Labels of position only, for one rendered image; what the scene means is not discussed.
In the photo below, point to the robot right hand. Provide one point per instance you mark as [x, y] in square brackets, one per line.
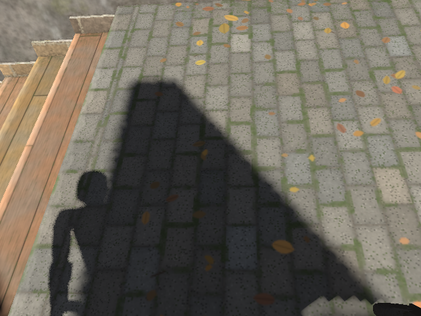
[391, 309]

